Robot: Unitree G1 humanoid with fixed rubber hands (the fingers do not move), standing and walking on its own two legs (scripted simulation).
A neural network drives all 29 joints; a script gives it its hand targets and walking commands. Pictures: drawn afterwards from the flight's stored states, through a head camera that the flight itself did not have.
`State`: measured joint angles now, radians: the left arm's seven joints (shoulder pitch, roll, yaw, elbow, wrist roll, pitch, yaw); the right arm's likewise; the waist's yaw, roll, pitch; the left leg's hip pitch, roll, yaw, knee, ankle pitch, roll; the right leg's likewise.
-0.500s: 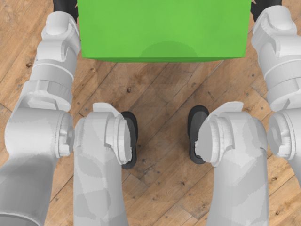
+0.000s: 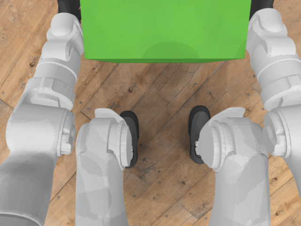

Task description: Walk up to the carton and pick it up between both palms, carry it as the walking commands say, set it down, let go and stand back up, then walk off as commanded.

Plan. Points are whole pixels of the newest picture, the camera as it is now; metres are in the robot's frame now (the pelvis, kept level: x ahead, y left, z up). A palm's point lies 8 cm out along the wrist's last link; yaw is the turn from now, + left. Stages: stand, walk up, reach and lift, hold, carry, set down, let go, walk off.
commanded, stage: reach and lift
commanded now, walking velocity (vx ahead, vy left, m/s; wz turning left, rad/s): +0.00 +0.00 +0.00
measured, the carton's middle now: (161, 29) +0.50 +0.00 -0.25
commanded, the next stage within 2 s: none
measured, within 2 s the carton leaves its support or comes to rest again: leaves its support in 0.42 s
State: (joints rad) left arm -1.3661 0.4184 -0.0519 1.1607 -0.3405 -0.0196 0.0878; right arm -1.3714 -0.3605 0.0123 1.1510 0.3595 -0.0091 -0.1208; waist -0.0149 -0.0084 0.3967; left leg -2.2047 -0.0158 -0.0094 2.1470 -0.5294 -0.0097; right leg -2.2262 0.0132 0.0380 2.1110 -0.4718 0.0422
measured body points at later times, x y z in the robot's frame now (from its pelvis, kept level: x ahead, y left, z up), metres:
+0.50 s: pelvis -0.02 +0.00 +0.00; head +0.34 +0.01 +0.25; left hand +0.53 +0.20 -0.17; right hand +0.53 -0.18 -0.17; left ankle +0.13 +0.12 -0.35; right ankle +0.14 -0.13 -0.35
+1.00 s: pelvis -0.02 +0.00 +0.03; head +0.33 +0.01 +0.30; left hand +0.54 +0.20 -0.11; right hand +0.53 -0.18 -0.12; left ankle +0.13 +0.12 -0.35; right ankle +0.14 -0.13 -0.35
